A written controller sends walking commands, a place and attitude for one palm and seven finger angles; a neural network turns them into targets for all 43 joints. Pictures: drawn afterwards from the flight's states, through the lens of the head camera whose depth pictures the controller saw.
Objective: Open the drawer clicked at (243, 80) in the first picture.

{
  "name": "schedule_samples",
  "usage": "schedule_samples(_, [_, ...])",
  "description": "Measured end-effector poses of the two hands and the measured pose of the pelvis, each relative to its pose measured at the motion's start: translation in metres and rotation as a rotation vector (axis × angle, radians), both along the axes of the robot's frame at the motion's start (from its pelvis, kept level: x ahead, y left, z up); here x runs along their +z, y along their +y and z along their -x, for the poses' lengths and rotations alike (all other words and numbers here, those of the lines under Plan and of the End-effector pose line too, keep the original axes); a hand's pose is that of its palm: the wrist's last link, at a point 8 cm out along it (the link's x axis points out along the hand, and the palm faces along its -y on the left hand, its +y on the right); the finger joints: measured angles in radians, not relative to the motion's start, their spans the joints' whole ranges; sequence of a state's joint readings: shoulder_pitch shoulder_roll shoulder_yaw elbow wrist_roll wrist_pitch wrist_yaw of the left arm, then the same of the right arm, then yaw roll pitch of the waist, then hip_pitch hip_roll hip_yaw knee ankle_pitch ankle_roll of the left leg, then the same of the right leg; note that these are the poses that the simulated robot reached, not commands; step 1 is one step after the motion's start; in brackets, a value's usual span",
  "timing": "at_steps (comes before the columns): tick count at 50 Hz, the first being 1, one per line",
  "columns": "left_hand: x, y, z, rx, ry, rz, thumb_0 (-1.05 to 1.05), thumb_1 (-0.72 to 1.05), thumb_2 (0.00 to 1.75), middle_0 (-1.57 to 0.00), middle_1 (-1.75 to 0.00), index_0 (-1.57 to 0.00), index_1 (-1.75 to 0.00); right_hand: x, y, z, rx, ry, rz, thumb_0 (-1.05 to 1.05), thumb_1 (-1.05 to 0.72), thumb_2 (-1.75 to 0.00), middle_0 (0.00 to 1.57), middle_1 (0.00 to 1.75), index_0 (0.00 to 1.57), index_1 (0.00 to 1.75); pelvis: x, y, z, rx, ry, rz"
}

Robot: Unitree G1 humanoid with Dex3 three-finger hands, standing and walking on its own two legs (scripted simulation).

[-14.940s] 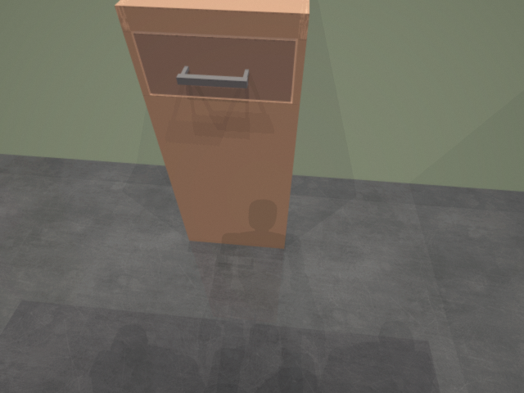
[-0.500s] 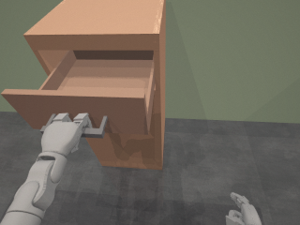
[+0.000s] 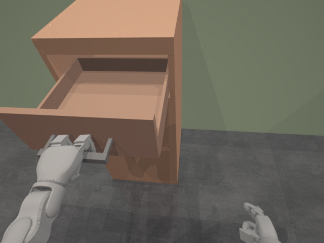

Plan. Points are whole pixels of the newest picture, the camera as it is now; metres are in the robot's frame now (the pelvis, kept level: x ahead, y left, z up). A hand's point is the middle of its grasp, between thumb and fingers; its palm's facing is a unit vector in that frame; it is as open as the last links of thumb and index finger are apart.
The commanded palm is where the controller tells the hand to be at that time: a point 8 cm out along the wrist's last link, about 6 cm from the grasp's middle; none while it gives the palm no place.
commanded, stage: pull the drawer open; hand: left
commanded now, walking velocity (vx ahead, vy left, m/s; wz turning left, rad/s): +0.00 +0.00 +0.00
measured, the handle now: (76, 148) +0.31 +0.25 +0.08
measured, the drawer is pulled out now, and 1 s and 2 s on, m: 0.26 0.30 0.30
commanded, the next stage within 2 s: open the thumb to release the handle in 0.48 s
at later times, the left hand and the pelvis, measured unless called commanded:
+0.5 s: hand (64, 190) +0.21 +0.25 +0.06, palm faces +0.02 -0.07 -1.00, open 5.3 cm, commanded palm +0.18 +0.25 +0.11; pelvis +0.01 +0.00 -0.01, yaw +0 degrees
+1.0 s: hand (59, 190) +0.21 +0.26 +0.06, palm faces +0.03 -0.07 -1.00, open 10.5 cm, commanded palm +0.19 +0.26 +0.11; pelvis +0.00 +0.01 -0.01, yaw +1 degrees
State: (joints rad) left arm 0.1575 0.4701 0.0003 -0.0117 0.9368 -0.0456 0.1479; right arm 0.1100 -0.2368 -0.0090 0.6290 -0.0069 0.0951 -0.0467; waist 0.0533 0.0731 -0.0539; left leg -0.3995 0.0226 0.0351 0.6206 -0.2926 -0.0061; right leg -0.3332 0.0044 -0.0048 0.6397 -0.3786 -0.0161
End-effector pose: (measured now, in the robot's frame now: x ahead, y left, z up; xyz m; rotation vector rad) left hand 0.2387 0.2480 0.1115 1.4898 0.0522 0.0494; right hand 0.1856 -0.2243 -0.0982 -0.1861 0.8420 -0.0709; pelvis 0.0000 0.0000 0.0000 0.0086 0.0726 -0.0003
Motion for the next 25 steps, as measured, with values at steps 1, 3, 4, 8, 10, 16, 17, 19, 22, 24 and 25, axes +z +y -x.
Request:
schedule_samples(1, [0.0,0.0,0.003,-0.002,-0.001,0.001,0.01,0.78,0.82,-0.34,-1.35,-0.42,-1.35,0.0,-0.001,0.0,0.0,-0.001,0.002,0.01,-0.91,-0.9,0.21,0.3,0.2,0.3,0.0,0.0,0.0,-0.002,0.001,0.0])
schedule_samples(3, [0.0,0.0,0.01,-0.003,-0.002,0.002,0.01,0.78,0.82,-0.34,-1.35,-0.42,-1.35,0.001,-0.003,-0.002,0.001,-0.004,0.007,0.01,-0.91,-0.9,0.21,0.3,0.2,0.3,0.0,0.0,-0.001,-0.003,0.003,0.0])
schedule_samples(4, [0.0,0.0,0.014,-0.003,-0.003,0.002,0.01,0.79,0.82,-0.34,-1.35,-0.42,-1.35,0.001,-0.004,-0.002,0.002,-0.004,0.009,0.01,-0.91,-0.9,0.21,0.3,0.2,0.3,-0.001,0.0,-0.002,-0.003,0.003,0.001])
schedule_samples(8, [-0.001,0.001,0.029,-0.003,-0.011,0.0,0.01,0.78,0.82,-0.34,-1.35,-0.42,-1.35,0.001,-0.006,-0.007,0.013,-0.005,0.018,0.01,-0.91,-0.9,0.2,0.3,0.2,0.3,-0.002,0.001,-0.003,0.001,0.008,0.002])
schedule_samples(10, [-0.001,0.001,0.036,-0.004,-0.014,-0.003,0.01,0.78,0.83,-0.34,-1.35,-0.42,-1.35,0.0,-0.005,-0.009,0.021,-0.004,0.021,0.01,-0.91,-0.9,0.2,0.3,0.2,0.3,-0.003,0.001,-0.004,0.003,0.01,0.003])
schedule_samples(16, [0.0,0.002,0.047,0.005,-0.025,-0.009,0.0,0.77,0.82,-0.34,-1.35,-0.42,-1.35,-0.001,0.003,-0.018,0.039,-0.018,0.006,0.01,-0.91,-0.9,0.2,0.3,0.2,0.3,-0.005,0.001,-0.004,0.006,0.013,0.004])
schedule_samples(17, [0.0,0.002,0.048,0.008,-0.026,-0.009,0.0,0.76,0.81,-0.34,-1.35,-0.42,-1.35,0.0,0.005,-0.019,0.04,-0.023,0.001,0.01,-0.91,-0.9,0.2,0.3,0.2,0.3,-0.005,0.001,-0.004,0.005,0.013,0.004])
schedule_samples(19, [0.0,0.002,0.048,0.014,-0.026,-0.006,0.0,0.76,0.8,-0.34,-1.35,-0.42,-1.35,0.001,0.008,-0.021,0.042,-0.033,-0.009,0.01,-0.91,-0.9,0.2,0.3,0.2,0.3,-0.005,0.001,-0.005,0.002,0.014,0.004])
schedule_samples(22, [0.001,0.002,0.049,0.017,-0.021,-0.008,0.0,0.77,0.8,-0.34,-1.35,-0.42,-1.35,0.002,0.011,-0.023,0.045,-0.043,-0.017,0.01,-0.91,-0.9,0.2,0.3,0.2,0.3,-0.005,0.001,-0.006,-0.003,0.016,0.004])
schedule_samples(24, [0.001,0.002,0.049,0.018,-0.017,-0.009,0.0,0.77,0.79,-0.34,-1.35,-0.42,-1.35,0.003,0.012,-0.024,0.047,-0.047,-0.019,0.01,-0.91,-0.9,0.2,0.3,0.2,0.3,-0.005,0.002,-0.007,-0.005,0.017,0.004])
schedule_samples(25, [0.001,0.002,0.049,0.019,-0.016,-0.009,0.0,0.77,0.79,-0.34,-1.35,-0.42,-1.35,0.003,0.012,-0.024,0.047,-0.047,-0.019,0.01,-0.91,-0.9,0.2,0.3,0.2,0.3,-0.005,0.002,-0.007,-0.005,0.018,0.005])
